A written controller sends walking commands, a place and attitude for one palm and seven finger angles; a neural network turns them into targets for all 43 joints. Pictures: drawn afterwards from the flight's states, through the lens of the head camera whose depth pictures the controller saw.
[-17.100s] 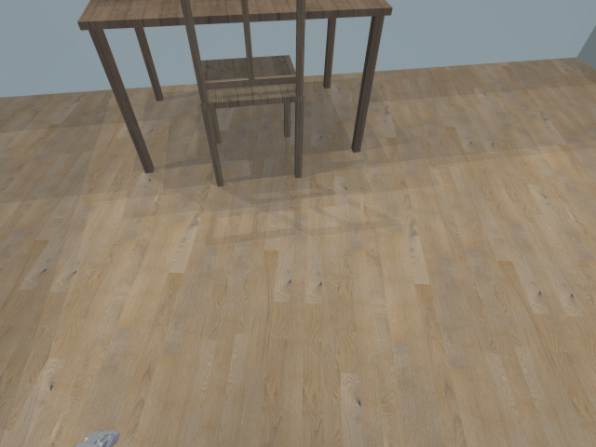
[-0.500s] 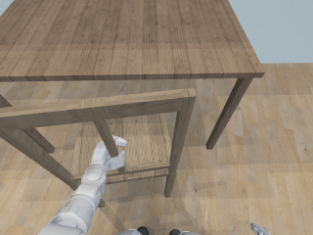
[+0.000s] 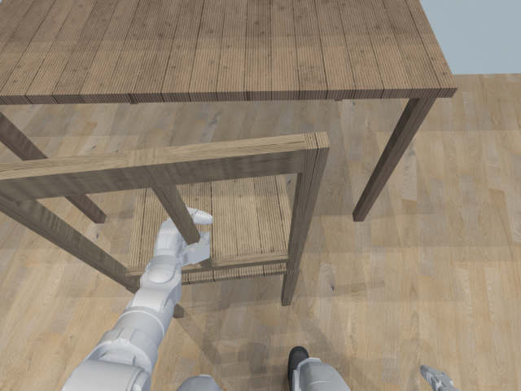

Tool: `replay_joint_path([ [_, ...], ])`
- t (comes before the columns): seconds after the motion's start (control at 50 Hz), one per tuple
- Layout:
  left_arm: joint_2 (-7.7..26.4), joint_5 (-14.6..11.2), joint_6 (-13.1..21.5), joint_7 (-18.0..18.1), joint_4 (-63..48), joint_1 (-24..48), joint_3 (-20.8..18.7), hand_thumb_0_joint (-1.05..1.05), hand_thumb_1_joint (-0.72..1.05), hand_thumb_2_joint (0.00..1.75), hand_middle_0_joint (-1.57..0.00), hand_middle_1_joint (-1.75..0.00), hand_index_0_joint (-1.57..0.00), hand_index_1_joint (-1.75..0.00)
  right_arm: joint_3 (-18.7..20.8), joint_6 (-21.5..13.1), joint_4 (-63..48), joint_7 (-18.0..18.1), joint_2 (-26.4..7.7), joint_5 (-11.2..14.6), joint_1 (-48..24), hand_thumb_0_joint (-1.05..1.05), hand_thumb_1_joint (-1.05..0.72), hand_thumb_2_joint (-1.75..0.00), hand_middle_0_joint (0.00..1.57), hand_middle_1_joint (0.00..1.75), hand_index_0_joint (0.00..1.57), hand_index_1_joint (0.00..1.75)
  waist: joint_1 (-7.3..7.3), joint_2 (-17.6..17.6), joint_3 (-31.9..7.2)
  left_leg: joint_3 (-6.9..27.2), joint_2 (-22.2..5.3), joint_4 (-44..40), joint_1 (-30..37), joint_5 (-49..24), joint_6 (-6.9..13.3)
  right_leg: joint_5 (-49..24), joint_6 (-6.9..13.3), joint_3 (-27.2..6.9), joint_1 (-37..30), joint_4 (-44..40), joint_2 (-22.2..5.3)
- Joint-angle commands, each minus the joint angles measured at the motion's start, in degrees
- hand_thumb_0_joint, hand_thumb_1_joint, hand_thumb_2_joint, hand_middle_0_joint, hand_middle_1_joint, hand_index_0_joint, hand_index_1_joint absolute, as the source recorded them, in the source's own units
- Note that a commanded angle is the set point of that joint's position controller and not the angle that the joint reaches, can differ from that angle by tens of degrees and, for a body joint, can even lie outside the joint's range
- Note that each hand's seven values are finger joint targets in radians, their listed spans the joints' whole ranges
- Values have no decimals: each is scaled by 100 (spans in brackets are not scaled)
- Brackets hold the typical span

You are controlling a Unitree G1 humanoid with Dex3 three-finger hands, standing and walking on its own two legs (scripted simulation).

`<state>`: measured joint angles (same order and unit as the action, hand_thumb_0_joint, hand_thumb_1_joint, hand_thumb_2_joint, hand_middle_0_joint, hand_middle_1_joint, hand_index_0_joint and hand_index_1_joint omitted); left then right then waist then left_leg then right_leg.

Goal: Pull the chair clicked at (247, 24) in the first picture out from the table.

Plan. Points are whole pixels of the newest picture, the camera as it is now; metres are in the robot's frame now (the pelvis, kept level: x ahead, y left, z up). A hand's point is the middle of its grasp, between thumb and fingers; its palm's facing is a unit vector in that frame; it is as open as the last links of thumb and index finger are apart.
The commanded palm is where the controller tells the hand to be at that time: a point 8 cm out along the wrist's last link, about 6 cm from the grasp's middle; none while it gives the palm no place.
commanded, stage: step backward, pulling the chair out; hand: left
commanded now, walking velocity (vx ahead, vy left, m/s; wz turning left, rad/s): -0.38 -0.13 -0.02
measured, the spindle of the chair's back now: (190, 232) +0.37 +0.12 -0.05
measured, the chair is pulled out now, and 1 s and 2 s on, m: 0.21 0.27 0.27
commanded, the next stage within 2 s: none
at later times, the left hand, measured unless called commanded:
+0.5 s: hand (190, 275) +0.30 +0.12 -0.08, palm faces -0.15 -0.97 -0.20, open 5.5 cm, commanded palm +0.29 +0.17 -0.07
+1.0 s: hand (189, 282) +0.29 +0.12 -0.08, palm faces -0.15 -0.97 -0.22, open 5.5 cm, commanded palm +0.28 +0.17 -0.07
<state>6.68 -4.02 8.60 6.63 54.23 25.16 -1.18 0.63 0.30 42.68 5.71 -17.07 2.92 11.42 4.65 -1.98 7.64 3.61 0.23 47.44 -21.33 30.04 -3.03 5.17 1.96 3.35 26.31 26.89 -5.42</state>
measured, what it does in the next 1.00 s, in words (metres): steps on the spot: left foot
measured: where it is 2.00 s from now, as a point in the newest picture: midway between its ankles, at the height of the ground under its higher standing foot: outside the picture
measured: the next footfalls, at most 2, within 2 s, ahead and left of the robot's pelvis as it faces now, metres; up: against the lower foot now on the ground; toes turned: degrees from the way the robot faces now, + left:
left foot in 0.10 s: -0.06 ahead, +0.23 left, +0.00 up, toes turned +3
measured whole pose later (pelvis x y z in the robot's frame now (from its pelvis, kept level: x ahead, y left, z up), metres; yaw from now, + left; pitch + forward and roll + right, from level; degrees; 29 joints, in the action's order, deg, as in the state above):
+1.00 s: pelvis -0.06 +0.04 -0.02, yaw -3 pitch +3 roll +3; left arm 7.5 0.0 11.3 5.6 48.2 19.9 1.2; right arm 1.7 4.1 38.5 5.5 -12.1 2.4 14.9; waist 4.5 -0.5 6.5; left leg -5.4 -5.1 32.2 -13.4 21.4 -5.7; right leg 0.6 -0.7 0.7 32.4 29.5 -5.6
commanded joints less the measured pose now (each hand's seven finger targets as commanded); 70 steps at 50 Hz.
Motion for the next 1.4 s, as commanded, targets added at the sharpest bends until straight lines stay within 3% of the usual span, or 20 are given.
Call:
replay_joint_path([
  [0.0,950,253,-14,5,-1371,1204,133,0,90,90,-50,-145,-50,-145,118,5,-648,160,-375,-49,266,0,-90,-90,20,30,20,30,-303,-705,-3107,-489,-111,-1866,194,-623,-14,-2698,375,-984,-3069,-314,-1267],
  [0.04,791,230,1,-55,-1745,1238,356,0,90,90,-50,-145,-50,-145,199,180,-789,214,-450,-22,310,0,-90,-90,20,30,20,30,-161,-485,-3170,-581,-467,-2893,922,-2253,101,-2577,-36,-515,-2771,211,-765],
  [0.08,484,283,44,-172,-1955,1181,638,0,90,90,-50,-145,-50,-145,358,346,-1062,176,-672,-28,283,0,-90,-90,20,30,20,30,-205,250,-3119,-247,-1147,-2451,1724,-4218,313,-1711,-331,-173,-1799,451,-49],
  [0.1,351,331,72,-229,-1928,1158,709,0,90,90,-50,-145,-50,-145,386,364,-1038,89,-643,-1,314,0,-90,-90,20,30,20,30,-163,39,-3193,-466,-1227,-2342,1874,-4190,299,-1242,-387,-157,-1654,413,70],
  [0.12,277,351,157,-256,-2349,1574,777,0,90,90,-50,-145,-50,-145,334,362,-1185,91,-485,16,195,0,-90,-90,20,30,20,30,-2,341,-3090,-693,-1065,-2056,1757,-4725,215,-2091,-322,-76,-1713,626,67],
  [0.14,361,425,200,-280,-2490,1650,758,0,90,90,-50,-145,-50,-145,317,392,-1207,76,-422,-110,59,0,-90,-90,20,30,20,30,28,1108,-2971,-699,-1055,-2166,1556,-4799,134,-2412,-271,-95,-1658,877,-74],
  [0.16,450,451,193,-282,-2418,1359,679,0,90,90,-50,-145,-50,-145,329,438,-1259,51,-445,-157,-3,0,-90,-90,20,30,20,30,-64,1478,-2744,-565,-1153,-2269,1075,-4427,134,-1931,-233,-88,-1684,1076,-58],
  [0.24,485,478,271,-273,-2428,1230,544,0,90,90,-50,-145,-50,-145,330,449,-1288,26,-388,-180,42,0,-90,-90,20,30,20,30,-138,920,-2371,-571,-1312,-2082,547,-3927,172,-1733,-155,-98,-1738,1170,37],
  [0.34,755,501,402,-244,-1862,1649,329,0,90,90,-50,-145,-50,-145,341,281,-790,131,-315,-165,316,0,-90,-90,20,30,20,30,-66,175,-2286,-741,-938,-1772,359,-2552,94,-1811,-46,-396,-1471,871,-270],
  [0.48,962,515,596,-117,-1282,1484,87,0,90,90,-50,-145,-50,-145,306,51,-573,115,-180,-71,440,0,-90,-90,20,30,20,30,-136,-711,-2280,-888,-310,-1388,628,-699,189,926,-64,-640,-808,-601,-595],
  [0.54,841,536,633,-86,-1390,1255,119,0,90,90,-50,-145,-50,-145,264,40,-757,62,-205,-86,368,0,-90,-90,20,30,20,30,-155,-224,-2384,-766,-450,-1915,607,-793,253,1204,-199,-471,-965,-486,-393],
  [0.62,845,572,648,-31,-1880,1002,99,0,90,90,-50,-145,-50,-145,327,133,-1094,40,-314,-104,209,0,-90,-90,20,30,20,30,-242,528,-2283,-595,-847,-2440,4,-1161,361,649,-252,-383,-1540,320,-99],
  [0.68,920,560,630,-19,-2077,1132,111,0,90,90,-50,-145,-50,-145,346,175,-1123,53,-301,-83,229,0,-90,-90,20,30,20,30,-207,145,-2224,-726,-724,-2161,70,-1155,265,323,-162,-547,-1513,37,-256],
  [0.76,1037,565,651,-2,-1887,1238,49,0,90,90,-50,-145,-50,-145,334,142,-904,20,-228,-11,536,0,-90,-90,20,30,20,30,-115,-588,-2461,-990,-321,-1572,781,-833,190,959,-68,-668,-1063,-896,-538],
  [0.88,991,623,696,14,-1942,1193,92,0,90,90,-50,-145,-50,-145,378,184,-1003,63,-397,-95,379,0,-90,-90,20,30,20,30,-174,665,-2320,-658,-836,-2536,387,-1592,303,246,-244,-274,-1470,151,-36],
  [0.92,976,625,709,25,-1931,1196,58,0,90,90,-50,-145,-50,-145,388,206,-1040,62,-359,-99,347,0,-90,-90,20,30,20,30,-215,583,-2241,-658,-930,-2447,140,-1697,292,-60,-196,-328,-1586,434,-61],
  [0.98,1046,594,704,4,-1886,1468,62,0,90,90,-50,-145,-50,-145,389,187,-897,88,-266,-70,454,0,-90,-90,20,30,20,30,-156,-306,-2237,-891,-587,-1883,456,-1250,180,-18,-86,-587,-1270,-202,-356],
  [1.04,1079,619,714,-1,-1654,1537,34,0,90,90,-50,-145,-50,-145,350,150,-718,51,-183,-51,584,0,-90,-90,20,30,20,30,-94,-638,-2512,-1009,-325,-1508,930,-1062,159,378,-50,-628,-1100,-740,-568],
  [1.22,871,631,710,13,-1795,1420,155,0,90,90,-50,-145,-50,-145,370,283,-997,80,-318,-103,283,0,-90,-90,20,30,20,30,-202,470,-2369,-670,-864,-2385,376,-2103,234,-465,-186,-257,-1608,451,-109],
  [1.38,1024,585,678,1,-1602,1624,124,0,90,90,-50,-145,-50,-145,369,227,-751,73,-214,-44,467,0,-90,-90,20,30,20,30,-135,-523,-2390,-927,-358,-1606,863,-1174,151,171,-24,-570,-1103,-557,-555],
])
